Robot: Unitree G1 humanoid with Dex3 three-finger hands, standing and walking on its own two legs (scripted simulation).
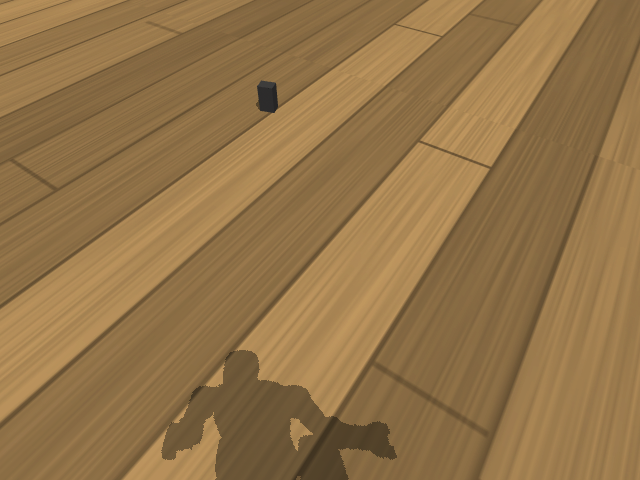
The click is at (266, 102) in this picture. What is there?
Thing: carton on end
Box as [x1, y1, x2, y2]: [257, 81, 277, 112]
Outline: 261,81 257,86 260,110 274,112 277,107 275,83
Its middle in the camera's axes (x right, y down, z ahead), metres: -0.29 -0.81 +2.23
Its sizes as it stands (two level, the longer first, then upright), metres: 0.087 0.065 0.149
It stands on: the floor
